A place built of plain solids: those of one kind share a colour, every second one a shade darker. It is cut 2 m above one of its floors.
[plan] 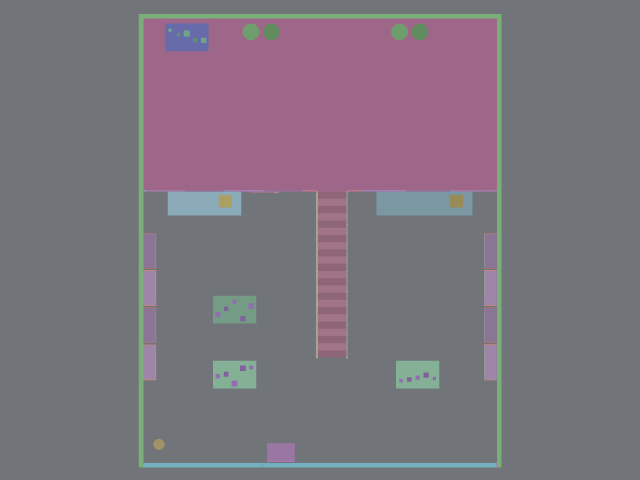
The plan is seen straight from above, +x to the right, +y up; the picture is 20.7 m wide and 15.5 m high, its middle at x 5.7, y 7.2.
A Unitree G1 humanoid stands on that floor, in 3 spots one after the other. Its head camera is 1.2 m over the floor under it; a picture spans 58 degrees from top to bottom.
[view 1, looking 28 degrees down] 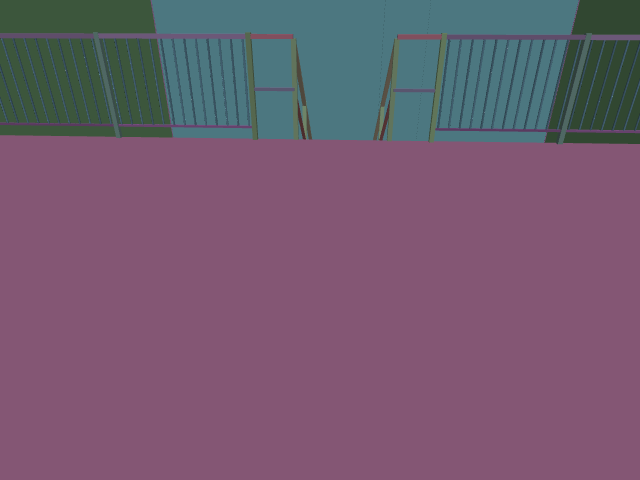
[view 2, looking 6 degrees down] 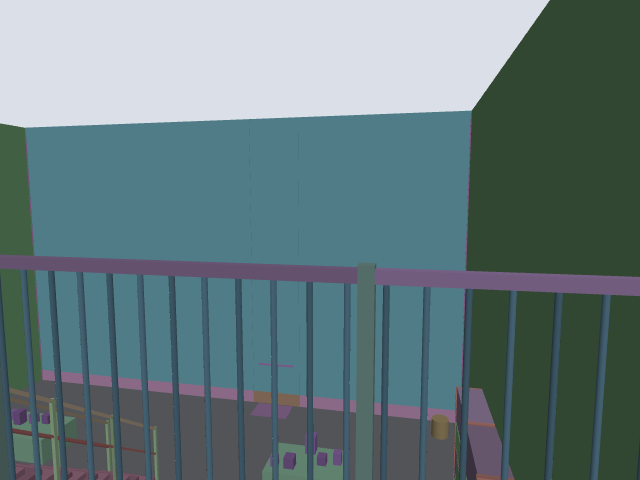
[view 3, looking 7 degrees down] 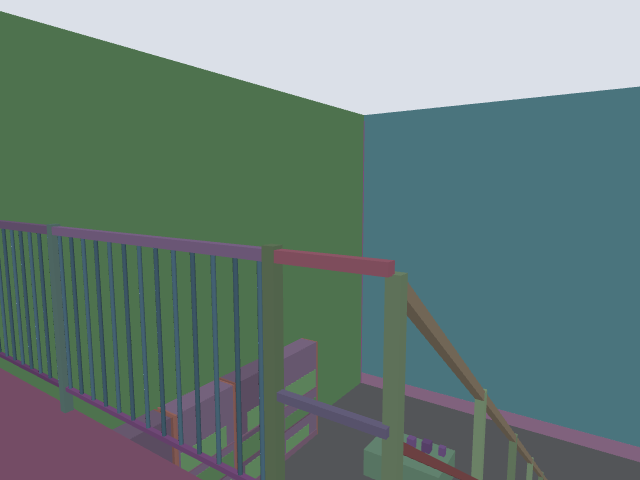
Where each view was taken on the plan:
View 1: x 6.09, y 13.25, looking -87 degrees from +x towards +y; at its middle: upper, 2.56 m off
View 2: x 1.20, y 9.96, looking -78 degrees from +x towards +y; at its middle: window_wall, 10.24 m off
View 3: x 6.09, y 9.86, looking -56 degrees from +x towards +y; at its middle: wall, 9.59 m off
